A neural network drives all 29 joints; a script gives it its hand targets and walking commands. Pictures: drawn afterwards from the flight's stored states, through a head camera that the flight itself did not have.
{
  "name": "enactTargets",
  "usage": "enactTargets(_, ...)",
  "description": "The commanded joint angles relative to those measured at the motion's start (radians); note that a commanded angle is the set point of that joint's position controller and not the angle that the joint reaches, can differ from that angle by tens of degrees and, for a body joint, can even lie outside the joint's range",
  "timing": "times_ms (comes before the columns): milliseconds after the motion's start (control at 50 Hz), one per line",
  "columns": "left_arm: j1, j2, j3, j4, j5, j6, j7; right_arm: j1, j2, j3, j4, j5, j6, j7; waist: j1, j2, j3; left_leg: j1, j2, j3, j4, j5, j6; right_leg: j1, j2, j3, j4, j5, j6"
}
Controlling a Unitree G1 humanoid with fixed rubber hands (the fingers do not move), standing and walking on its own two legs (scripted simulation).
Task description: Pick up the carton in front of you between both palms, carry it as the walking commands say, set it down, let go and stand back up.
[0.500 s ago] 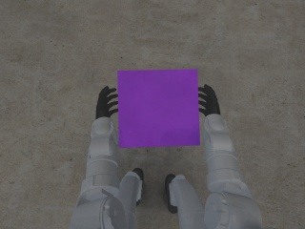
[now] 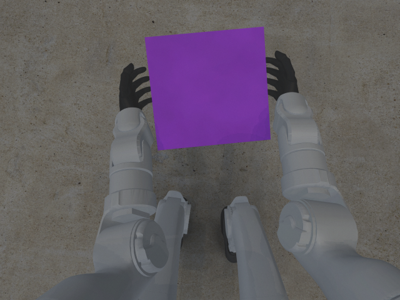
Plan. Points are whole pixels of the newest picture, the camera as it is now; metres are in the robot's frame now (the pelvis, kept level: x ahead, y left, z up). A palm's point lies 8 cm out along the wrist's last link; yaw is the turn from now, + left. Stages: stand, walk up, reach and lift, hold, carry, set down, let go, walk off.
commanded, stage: set down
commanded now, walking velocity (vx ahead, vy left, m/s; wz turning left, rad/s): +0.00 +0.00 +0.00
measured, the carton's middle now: (206, 97) +0.50 +0.02 -0.18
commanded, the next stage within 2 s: none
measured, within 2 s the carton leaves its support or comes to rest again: rests again in 1.42 s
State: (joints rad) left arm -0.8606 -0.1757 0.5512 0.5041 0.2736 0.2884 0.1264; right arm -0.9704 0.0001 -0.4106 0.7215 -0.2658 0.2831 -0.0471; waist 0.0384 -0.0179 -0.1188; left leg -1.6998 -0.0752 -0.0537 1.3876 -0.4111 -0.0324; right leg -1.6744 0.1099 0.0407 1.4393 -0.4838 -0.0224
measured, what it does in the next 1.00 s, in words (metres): lowers itself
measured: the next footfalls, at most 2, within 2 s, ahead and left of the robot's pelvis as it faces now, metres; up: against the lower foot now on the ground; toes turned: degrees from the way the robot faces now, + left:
none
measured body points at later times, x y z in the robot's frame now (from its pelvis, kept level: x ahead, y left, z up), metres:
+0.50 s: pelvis -0.02 +0.00 -0.11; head +0.32 -0.02 +0.18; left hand +0.48 +0.16 -0.24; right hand +0.54 -0.13 -0.25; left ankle +0.09 +0.12 -0.56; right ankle +0.06 -0.10 -0.56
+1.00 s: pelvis -0.02 -0.01 -0.19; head +0.37 -0.03 +0.03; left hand +0.52 +0.17 -0.36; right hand +0.60 -0.12 -0.37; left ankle +0.09 +0.12 -0.56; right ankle +0.06 -0.10 -0.56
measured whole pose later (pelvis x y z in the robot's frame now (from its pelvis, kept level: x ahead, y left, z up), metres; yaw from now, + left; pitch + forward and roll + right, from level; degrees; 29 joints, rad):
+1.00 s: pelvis -0.02 -0.01 -0.19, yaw +3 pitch +40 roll +6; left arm -1.41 0.02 0.54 0.73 0.03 0.28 0.23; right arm -1.71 -0.38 0.00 1.17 -0.04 0.28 -0.06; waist 0.09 0.02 0.37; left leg -2.20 -0.12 0.00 2.07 -0.58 -0.09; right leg -2.19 0.14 0.03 2.17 -0.66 -0.04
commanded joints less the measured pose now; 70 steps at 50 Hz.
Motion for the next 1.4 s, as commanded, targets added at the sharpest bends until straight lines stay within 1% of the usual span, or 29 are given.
enactTargets(0, -0.695, -0.856, -0.618, 0.071, -0.159, -0.022, -0.26, -0.611, 0.905, 0.509, 0.02, 0.156, -0.044, 0.27, 0.014, -0.025, -1.04, 0.534, -0.083, 0.079, 0.014, 0.314, -0.015, 0.429, 0.056, -0.015, -0.073, 0.337, 0.036)
enactTargets(80, -0.749, -0.84, -0.619, 0.067, -0.18, -0.014, -0.238, -0.66, 0.876, 0.521, 0.032, 0.175, -0.035, 0.261, 0.018, -0.033, -1.076, 0.487, -0.087, 0.093, 0.08, 0.302, -0.021, 0.387, 0.06, -0.025, -0.007, 0.328, 0.041)
enactTargets(180, -0.815, -0.811, -0.589, 0.073, -0.186, -0.009, -0.22, -0.72, 0.839, 0.514, 0.066, 0.185, -0.029, 0.257, 0.027, -0.053, -1.06, 0.418, -0.089, 0.105, 0.153, 0.281, -0.024, 0.319, 0.061, -0.033, 0.062, 0.304, 0.043)
enactTargets(340, -0.945, -0.741, -0.527, 0.074, -0.189, -0.016, -0.2, -0.834, 0.76, 0.492, 0.123, 0.197, -0.034, 0.248, 0.045, -0.078, -1.018, 0.327, -0.082, 0.121, 0.26, 0.256, -0.027, 0.23, 0.058, -0.036, 0.166, 0.27, 0.039)
enactTargets(480, -1.053, -0.673, -0.489, 0.072, -0.207, -0.023, -0.188, -0.928, 0.689, 0.489, 0.174, 0.212, -0.037, 0.236, 0.065, -0.094, -1.001, 0.253, -0.072, 0.137, 0.353, 0.243, -0.031, 0.204, 0.051, -0.031, 0.258, 0.261, 0.035)
enactTargets(640, -1.162, -0.588, -0.483, 0.061, -0.262, -0.035, -0.176, -1.034, 0.608, 0.533, 0.207, 0.263, -0.046, 0.223, 0.089, -0.123, -0.988, 0.19, -0.057, 0.154, 0.468, 0.261, -0.034, 0.234, 0.033, -0.019, 0.371, 0.306, 0.032)
enactTargets(800, -1.249, -0.496, -0.469, 0.071, -0.316, -0.051, -0.154, -1.14, 0.514, 0.583, 0.24, 0.33, -0.063, 0.213, 0.122, -0.156, -0.942, 0.131, -0.044, 0.16, 0.57, 0.28, -0.028, 0.269, 0.015, 0.002, 0.481, 0.369, 0.027)
enactTargets(860, -1.277, -0.483, -0.479, 0.059, -0.347, -0.058, -0.144, -1.189, 0.5, 0.615, 0.222, 0.365, -0.071, 0.209, 0.129, -0.172, -0.976, 0.12, -0.042, 0.163, 0.599, 0.304, -0.023, 0.323, 0.008, 0.013, 0.518, 0.434, 0.023)
enactTargets(880, -1.26, -0.495, -0.473, 0.088, -0.353, -0.057, -0.143, -1.197, 0.471, 0.609, 0.236, 0.345, -0.07, 0.202, 0.111, -0.175, -0.966, 0.1, -0.044, 0.161, 0.606, 0.299, -0.023, 0.34, 0.002, 0.013, 0.525, 0.453, 0.023)
enactTargets(900, -1.256, -0.475, -0.454, 0.095, -0.348, -0.059, -0.131, -1.177, 0.453, 0.598, 0.265, 0.335, -0.068, 0.195, 0.103, -0.177, -0.944, 0.103, -0.043, 0.159, 0.609, 0.292, -0.026, 0.315, 0.002, 0.013, 0.529, 0.445, 0.023)
enactTargets(920, -1.272, -0.495, -0.459, 0.092, -0.355, -0.055, -0.14, -1.174, 0.474, 0.588, 0.261, 0.337, -0.068, 0.204, 0.102, -0.162, -0.922, 0.105, -0.047, 0.158, 0.613, 0.3, -0.022, 0.288, 0.006, 0.014, 0.529, 0.437, 0.017)
enactTargets(980, -1.261, -0.543, -0.455, 0.126, -0.349, -0.053, -0.157, -1.103, 0.523, 0.547, 0.298, 0.319, -0.067, 0.223, 0.075, -0.125, -0.865, 0.072, -0.051, 0.154, 0.635, 0.33, -0.024, 0.241, 0.004, 0.026, 0.549, 0.492, 0.003)
enactTargets(1020, -1.249, -0.561, -0.445, 0.146, -0.341, -0.053, -0.167, -1.075, 0.532, 0.522, 0.322, 0.305, -0.067, 0.235, 0.064, -0.106, -0.807, 0.055, -0.054, 0.147, 0.641, 0.332, -0.024, 0.181, 0.004, 0.025, 0.556, 0.47, -0.001)
enactTargets(1060, -1.229, -0.561, -0.426, 0.169, -0.326, -0.052, -0.175, -1.061, 0.525, 0.501, 0.353, 0.289, -0.068, 0.245, 0.057, -0.102, -0.73, 0.052, -0.058, 0.138, 0.647, 0.319, -0.023, 0.095, 0.006, 0.016, 0.559, 0.407, -0.004)
enactTargets(1140, -1.186, -0.542, -0.374, 0.217, -0.294, -0.047, -0.188, -1.047, 0.497, 0.465, 0.398, 0.251, -0.065, 0.259, 0.052, -0.108, -0.589, 0.003, -0.061, 0.137, 0.649, 0.231, -0.018, -0.002, 0.003, 0.008, 0.553, 0.282, -0.011)
enactTargets(1220, -1.138, -0.521, -0.32, 0.264, -0.26, -0.039, -0.198, -1.029, 0.469, 0.434, 0.429, 0.216, -0.055, 0.272, 0.053, -0.112, -0.48, -0.047, -0.06, 0.135, 0.65, 0.161, -0.008, -0.053, 0.0, 0.01, 0.549, 0.204, -0.016)
enactTargets(1300, -1.088, -0.501, -0.275, 0.306, -0.23, -0.031, -0.209, -0.99, 0.443, 0.401, 0.462, 0.18, -0.042, 0.283, 0.048, -0.113, -0.396, -0.093, -0.059, 0.13, 0.654, 0.123, -0.002, -0.079, -0.003, 0.02, 0.55, 0.178, -0.021)
enactTargets(1380, -1.04, -0.481, -0.241, 0.338, -0.21, -0.026, -0.22, -0.951, 0.419, 0.377, 0.485, 0.155, -0.034, 0.287, 0.046, -0.112, -0.342, -0.134, -0.058, 0.128, 0.662, 0.109, 0.0, -0.082, -0.006, 0.033, 0.555, 0.189, -0.025)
